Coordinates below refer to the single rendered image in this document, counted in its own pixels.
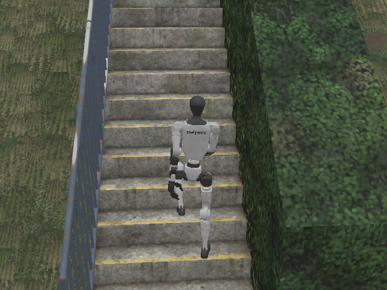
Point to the stairs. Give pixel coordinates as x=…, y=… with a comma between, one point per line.
x=161, y=54

